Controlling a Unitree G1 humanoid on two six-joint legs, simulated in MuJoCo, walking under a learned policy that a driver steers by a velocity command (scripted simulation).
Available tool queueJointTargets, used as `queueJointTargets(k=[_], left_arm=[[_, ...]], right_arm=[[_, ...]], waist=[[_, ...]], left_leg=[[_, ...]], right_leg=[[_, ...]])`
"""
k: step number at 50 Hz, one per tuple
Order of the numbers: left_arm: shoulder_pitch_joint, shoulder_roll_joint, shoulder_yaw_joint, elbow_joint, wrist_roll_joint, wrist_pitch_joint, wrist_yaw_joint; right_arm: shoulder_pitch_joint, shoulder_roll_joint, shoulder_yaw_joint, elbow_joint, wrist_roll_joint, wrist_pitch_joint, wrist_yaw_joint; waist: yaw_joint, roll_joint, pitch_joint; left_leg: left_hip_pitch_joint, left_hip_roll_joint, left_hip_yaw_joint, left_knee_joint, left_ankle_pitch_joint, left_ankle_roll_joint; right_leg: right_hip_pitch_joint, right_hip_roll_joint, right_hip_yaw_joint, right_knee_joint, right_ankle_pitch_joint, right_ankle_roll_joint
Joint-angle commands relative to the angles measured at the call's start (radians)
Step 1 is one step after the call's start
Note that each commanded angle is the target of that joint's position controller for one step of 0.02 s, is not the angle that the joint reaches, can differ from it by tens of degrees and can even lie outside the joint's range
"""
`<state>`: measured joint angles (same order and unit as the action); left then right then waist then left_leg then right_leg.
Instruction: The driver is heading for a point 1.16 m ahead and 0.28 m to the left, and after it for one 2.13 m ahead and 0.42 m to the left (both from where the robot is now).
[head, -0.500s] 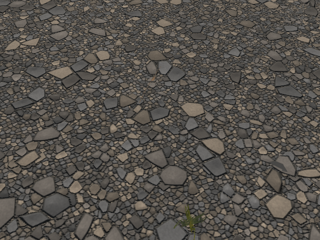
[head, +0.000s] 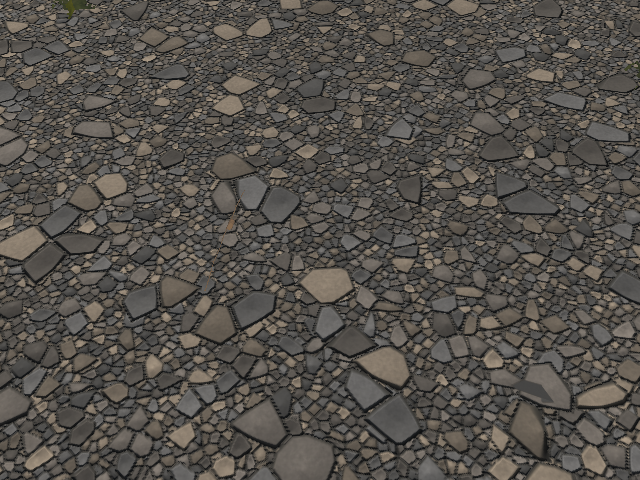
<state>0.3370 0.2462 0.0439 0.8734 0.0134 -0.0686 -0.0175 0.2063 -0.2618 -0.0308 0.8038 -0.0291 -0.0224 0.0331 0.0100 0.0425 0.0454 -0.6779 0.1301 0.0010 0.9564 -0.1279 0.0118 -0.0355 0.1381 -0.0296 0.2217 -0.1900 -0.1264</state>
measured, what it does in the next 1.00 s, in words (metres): walks ahead, turning left: left foot, then right foot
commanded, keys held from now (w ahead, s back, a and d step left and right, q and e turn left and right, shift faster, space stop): w+q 0.78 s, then w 0.12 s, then w+e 0.10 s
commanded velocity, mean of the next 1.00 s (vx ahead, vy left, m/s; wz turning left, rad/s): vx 0.50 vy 0.00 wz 0.43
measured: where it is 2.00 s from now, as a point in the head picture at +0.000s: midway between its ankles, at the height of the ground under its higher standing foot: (233, 261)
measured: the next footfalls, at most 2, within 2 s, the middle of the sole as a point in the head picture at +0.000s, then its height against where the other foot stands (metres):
left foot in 0.24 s outside the picture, level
right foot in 0.76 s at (334, 408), level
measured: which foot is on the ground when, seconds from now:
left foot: up 0.00-0.22, down 0.24-0.78, up 0.80-1.00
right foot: down 0.00-0.26, up 0.28-0.74, down 0.76-1.00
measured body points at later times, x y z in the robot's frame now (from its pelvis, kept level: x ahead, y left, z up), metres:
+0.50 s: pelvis +0.28 +0.06 +0.00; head +0.31 +0.08 +0.45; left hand +0.36 +0.34 -0.12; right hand +0.38 -0.20 -0.13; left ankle +0.26 +0.10 -0.74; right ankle +0.39 -0.09 -0.67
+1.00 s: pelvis +0.56 +0.10 +0.00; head +0.58 +0.09 +0.45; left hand +0.47 +0.36 -0.11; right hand +0.80 -0.08 -0.12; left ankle +0.50 +0.22 -0.68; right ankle +0.60 +0.01 -0.74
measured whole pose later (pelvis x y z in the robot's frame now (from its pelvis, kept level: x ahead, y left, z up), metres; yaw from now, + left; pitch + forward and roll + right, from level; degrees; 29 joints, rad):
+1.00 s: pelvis +0.56 +0.10 +0.00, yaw +29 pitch +1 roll +0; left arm 0.35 0.26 0.03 0.82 0.02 -0.09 -0.01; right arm 0.22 -0.31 -0.05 0.76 -0.05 -0.02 0.04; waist 0.03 0.05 0.01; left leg -0.53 -0.01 -0.06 1.02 -0.30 0.04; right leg -0.18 0.03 -0.05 0.35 -0.19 -0.05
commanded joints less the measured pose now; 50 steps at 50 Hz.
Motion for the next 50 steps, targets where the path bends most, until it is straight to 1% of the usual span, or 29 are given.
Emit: queueJointTargets(k=[1, 5, 7, 9, 11, 12, 13, 14, 15, 16, 17, 18, 20, 22, 27, 31, 33, 35, 36, 37, 38, 39, 40, 41, 42, 43, 45, 48, 50], left_arm=[[0.03, 0.121, 0.021, -0.029, 0.001, -0.025, 0.006], [0.076, 0.11, 0.01, 0.006, 0.007, -0.028, 0.024], [0.087, 0.114, 0.005, 0.022, 0.011, -0.026, 0.035], [0.074, 0.142, 0.006, 0.03, 0.017, -0.023, 0.047], [0.057, 0.176, 0.014, 0.03, 0.026, -0.009, 0.057], [0.035, 0.188, 0.016, 0.02, 0.021, -0.003, 0.057], [0.015, 0.166, 0.006, -0.02, 0.014, -0.01, 0.054], [0.056, 0.091, -0.002, -0.07, -0.005, -0.021, 0.032], [-0.008, 0.147, 0.003, -0.078, 0.021, -0.029, 0.027], [-0.064, 0.134, -0.003, -0.105, 0.01, -0.041, 0.02], [-0.065, 0.131, -0.005, -0.106, 0.007, -0.046, 0.018], [-0.079, 0.123, -0.005, -0.116, 0.02, -0.031, 0.018], [-0.039, 0.104, -0.012, -0.113, 0.04, 0.011, 0.013], [-0.058, 0.092, -0.015, -0.129, 0.041, 0.03, 0.008], [-0.261, 0.086, -0.02, -0.203, 0.032, 0.033, 0.002], [-0.376, 0.09, -0.027, -0.246, 0.022, 0.023, -0.003], [-0.405, 0.099, -0.028, -0.265, 0.018, 0.013, -0.003], [-0.344, 0.125, -0.021, -0.257, 0.014, 0.005, 0.0], [-0.268, 0.145, -0.012, -0.235, 0.012, 0.0, 0.006], [-0.148, 0.168, 0.0, -0.201, 0.013, -0.009, 0.017], [-0.01, 0.222, 0.017, -0.181, 0.03, -0.022, 0.032], [0.089, 0.306, 0.038, -0.19, 0.053, -0.018, 0.047], [0.042, 0.315, 0.047, -0.18, 0.038, 0.0, 0.042], [-0.024, 0.211, 0.029, -0.192, 0.029, 0.007, 0.036], [-0.064, 0.14, 0.013, -0.19, 0.022, 0.004, 0.029], [-0.084, 0.113, 0.005, -0.182, 0.025, 0.001, 0.025], [-0.057, 0.111, 0.004, -0.147, 0.02, -0.017, 0.021], [-0.005, 0.129, 0.01, -0.102, 0.0, -0.04, 0.006], [0.002, 0.129, 0.012, -0.087, -0.008, -0.035, 0.003]], right_arm=[[-0.06, -0.058, -0.012, -0.061, 0.009, -0.009, 0.007], [-0.164, -0.044, -0.002, -0.095, 0.005, -0.014, 0.015], [-0.185, -0.039, 0.001, -0.109, 0.001, -0.017, 0.019], [-0.136, -0.053, -0.005, -0.102, 0.0, -0.015, 0.013], [0.031, -0.089, -0.022, -0.057, -0.005, -0.018, 0.004], [0.175, -0.116, -0.037, -0.015, -0.014, -0.026, -0.001], [0.318, -0.198, -0.066, 0.011, -0.027, -0.025, -0.015], [0.263, -0.276, -0.091, -0.008, -0.007, -0.011, -0.022], [0.227, -0.249, -0.091, -0.009, 0.032, -0.007, -0.013], [0.172, -0.211, -0.081, -0.018, 0.03, -0.006, -0.018], [0.142, -0.153, -0.067, -0.011, 0.023, -0.005, -0.02], [0.119, -0.13, -0.059, -0.009, 0.023, -0.011, -0.024], [0.103, -0.128, -0.054, -0.012, 0.026, -0.025, -0.025], [0.125, -0.157, -0.062, -0.004, 0.028, -0.037, -0.023], [0.204, -0.17, -0.071, 0.006, 0.031, -0.032, -0.025], [0.27, -0.178, -0.076, 0.009, 0.021, -0.025, -0.032], [0.273, -0.187, -0.079, 0.002, 0.013, -0.024, -0.038], [0.224, -0.202, -0.082, -0.017, 0.009, -0.025, -0.045], [0.188, -0.211, -0.084, -0.029, 0.008, -0.028, -0.044], [0.165, -0.214, -0.083, -0.033, 0.013, -0.033, -0.037], [0.165, -0.174, -0.071, -0.044, 0.026, -0.042, -0.026], [0.217, -0.079, -0.048, -0.082, 0.055, -0.048, -0.027], [0.28, -0.116, -0.048, -0.091, 0.03, -0.04, -0.028], [0.252, -0.149, -0.053, -0.053, 0.007, -0.025, -0.032], [0.189, -0.138, -0.048, -0.052, -0.001, -0.023, -0.021], [0.165, -0.116, -0.044, -0.056, -0.002, -0.021, -0.013], [0.158, -0.098, -0.038, -0.056, -0.015, -0.005, 0.001], [0.11, -0.087, -0.031, -0.077, -0.02, -0.003, 0.009], [0.023, -0.077, -0.018, -0.107, -0.025, -0.006, 0.014]], waist=[[0.021, -0.085, 0.029], [0.053, -0.079, 0.061], [0.052, -0.082, 0.058], [0.018, -0.113, 0.01], [-0.058, -0.143, -0.085], [-0.129, -0.128, -0.155], [-0.19, -0.031, -0.255], [-0.096, 0.244, -0.325], [-0.111, 0.022, -0.293], [-0.09, -0.02, -0.174], [-0.046, -0.095, -0.07], [-0.017, -0.103, -0.03], [0.019, -0.06, -0.033], [0.022, -0.034, -0.034], [-0.049, 0.01, -0.009], [-0.102, 0.025, -0.017], [-0.106, 0.033, -0.017], [-0.061, 0.046, -0.026], [-0.023, 0.051, -0.049], [0.039, 0.02, -0.104], [0.1, -0.062, -0.21], [0.106, -0.236, -0.344], [0.036, -0.344, -0.358], [0.017, -0.166, -0.207], [0.02, -0.076, -0.107], [0.004, -0.09, -0.063], [-0.011, -0.15, -0.037], [-0.026, -0.152, -0.047], [-0.022, -0.144, -0.028]], left_leg=[[0.005, -0.033, 0.0, -0.105, 0.128, 0.013], [-0.004, -0.077, 0.044, -0.26, 0.167, 0.04], [0.029, -0.106, 0.082, -0.327, 0.122, 0.064], [0.125, -0.167, 0.129, -0.351, 0.018, 0.1], [0.29, -0.224, 0.14, -0.383, -0.078, 0.146], [0.481, -0.226, 0.103, -0.466, -0.046, 0.18], [0.725, -0.043, -0.131, -0.488, -0.086, 0.255], [0.997, 0.216, -0.703, -0.577, 0.029, 0.429], [0.969, 0.197, -0.685, -0.616, 0.055, 0.432], [0.843, 0.18, -0.558, -0.644, 0.064, 0.402], [0.693, 0.139, -0.471, -0.681, 0.136, 0.355], [0.601, 0.087, -0.407, -0.697, 0.186, 0.322], [0.508, 0.026, -0.325, -0.726, 0.248, 0.298], [0.473, -0.009, -0.287, -0.743, 0.279, 0.293], [0.515, -0.06, -0.279, -0.74, 0.257, 0.228], [0.622, -0.047, -0.324, -0.679, 0.322, 0.214], [0.655, -0.028, -0.357, -0.64, 0.36, 0.206], [0.629, -0.016, -0.389, -0.597, 0.376, 0.174], [0.593, -0.024, -0.393, -0.542, 0.434, 0.153], [0.557, -0.067, -0.371, -0.412, 0.475, 0.13], [0.464, -0.133, -0.308, -0.186, 0.358, 0.102], [0.221, -0.252, -0.174, 0.106, -0.129, 0.067], [0.07, -0.264, -0.129, 0.239, -0.431, 0.067], [0.032, -0.188, -0.139, 0.297, -0.341, 0.069], [0.05, -0.162, -0.125, 0.263, -0.263, 0.063], [0.075, -0.139, -0.117, 0.213, -0.229, 0.057], [0.115, -0.127, -0.107, 0.17, -0.211, 0.043], [0.09, -0.129, -0.089, 0.097, -0.175, 0.028], [0.062, -0.087, -0.026, -0.016, -0.115, 0.005]], right_leg=[[-0.026, -0.274, 0.056, -0.104, 0.423, -0.036], [0.082, -0.309, -0.004, -0.105, 0.52, -0.013], [0.143, -0.324, -0.033, -0.061, 0.656, 0.0], [0.195, -0.336, -0.063, 0.066, 0.981, 0.021], [0.207, -0.347, -0.081, 0.323, 1.164, 0.032], [0.115, -0.335, -0.105, 0.534, 1.037, 0.037], [-0.1, -0.284, -0.134, 0.858, 0.657, 0.047], [-0.551, -0.031, -0.08, 1.239, -0.294, 0.106], [-0.663, -0.098, 0.107, 1.276, -0.256, 0.086], [-0.687, -0.149, 0.114, 1.219, -0.178, 0.088], [-0.649, -0.185, 0.096, 1.116, -0.145, 0.091], [-0.608, -0.209, 0.097, 1.043, -0.148, 0.105], [-0.53, -0.219, 0.077, 0.96, -0.143, 0.135], [-0.533, -0.222, 0.051, 0.879, -0.103, 0.159], [-0.603, -0.216, 0.03, 0.613, 0.107, 0.192], [-0.62, -0.18, 0.034, 0.475, 0.154, 0.181], [-0.591, -0.161, 0.042, 0.414, 0.13, 0.167], [-0.458, -0.143, 0.059, 0.334, 0.08, 0.143], [-0.334, -0.121, 0.054, 0.306, 0.038, 0.127], [-0.167, -0.108, 0.046, 0.247, 0.043, 0.106], [0.052, -0.232, 0.16, 0.209, -0.039, 0.064], [0.304, -0.511, 0.524, 0.144, -0.229, -0.008], [0.285, -0.59, 0.837, 0.055, -0.268, -0.087], [0.155, -0.549, 0.723, 0.055, -0.343, -0.084], [0.033, -0.488, 0.567, 0.036, -0.275, -0.069], [-0.039, -0.434, 0.45, 0.009, -0.169, -0.045], [-0.104, -0.377, 0.313, -0.012, 0.034, -0.036], [-0.089, -0.362, 0.251, -0.026, 0.224, -0.073], [-0.095, -0.34, 0.218, -0.051, 0.237, -0.086]])
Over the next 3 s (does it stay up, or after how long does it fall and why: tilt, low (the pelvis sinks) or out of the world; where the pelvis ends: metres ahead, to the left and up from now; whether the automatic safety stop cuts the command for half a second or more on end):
stays up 1.10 0.22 0.00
